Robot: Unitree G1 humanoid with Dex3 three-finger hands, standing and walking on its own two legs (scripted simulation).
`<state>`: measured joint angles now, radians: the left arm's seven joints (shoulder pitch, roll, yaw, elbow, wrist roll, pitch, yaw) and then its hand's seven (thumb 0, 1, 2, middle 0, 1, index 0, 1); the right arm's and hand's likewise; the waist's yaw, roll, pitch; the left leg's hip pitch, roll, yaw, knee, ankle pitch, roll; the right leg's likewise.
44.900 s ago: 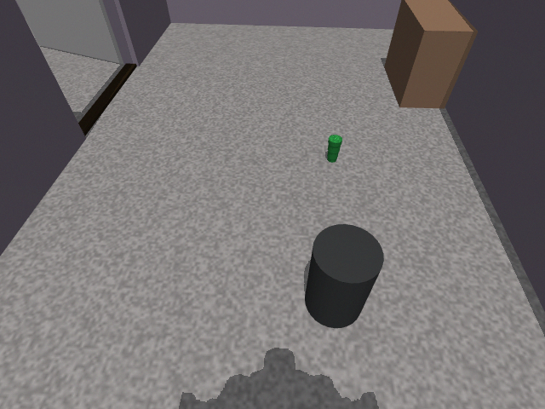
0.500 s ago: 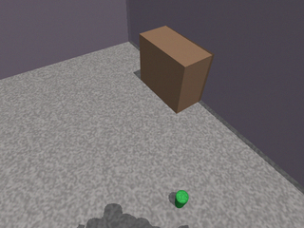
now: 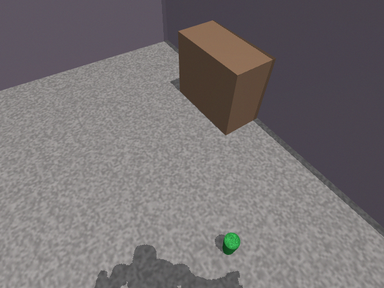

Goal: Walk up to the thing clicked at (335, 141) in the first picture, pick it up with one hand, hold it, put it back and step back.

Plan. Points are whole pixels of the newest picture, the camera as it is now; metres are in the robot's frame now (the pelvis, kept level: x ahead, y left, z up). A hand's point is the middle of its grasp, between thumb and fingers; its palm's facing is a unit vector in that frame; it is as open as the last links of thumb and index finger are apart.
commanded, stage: step back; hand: right
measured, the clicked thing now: (229, 245) +0.39 -0.18 -0.71
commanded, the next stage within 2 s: none
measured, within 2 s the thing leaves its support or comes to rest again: neither
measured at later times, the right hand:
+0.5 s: hand out of the picture +0.05 -0.30 -0.18, palm faces -0.08 +0.93 -0.36, open 7.4 cm
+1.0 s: hand out of the picture -0.07 -0.31 -0.16, palm faces -0.02 +0.92 -0.40, open 7.4 cm
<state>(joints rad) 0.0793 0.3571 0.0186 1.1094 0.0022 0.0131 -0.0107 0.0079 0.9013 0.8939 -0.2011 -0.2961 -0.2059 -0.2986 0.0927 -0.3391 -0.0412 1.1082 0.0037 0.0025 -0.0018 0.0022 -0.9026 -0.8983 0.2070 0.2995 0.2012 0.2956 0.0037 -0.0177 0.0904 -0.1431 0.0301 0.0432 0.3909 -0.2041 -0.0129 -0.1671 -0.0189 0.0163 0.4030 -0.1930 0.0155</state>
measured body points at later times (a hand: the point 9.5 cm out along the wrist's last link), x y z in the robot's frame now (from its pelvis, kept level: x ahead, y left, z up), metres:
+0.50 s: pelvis -0.08 -0.05 -0.01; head +0.00 -0.06 +0.43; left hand -0.01 +0.27 -0.13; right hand +0.05 -0.35 -0.15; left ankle -0.12 +0.10 -0.68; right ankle -0.04 -0.13 -0.74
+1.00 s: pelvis -0.21 -0.05 -0.03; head -0.14 -0.05 +0.42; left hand -0.13 +0.28 -0.14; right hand -0.07 -0.36 -0.13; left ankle -0.13 +0.08 -0.74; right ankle -0.23 -0.16 -0.75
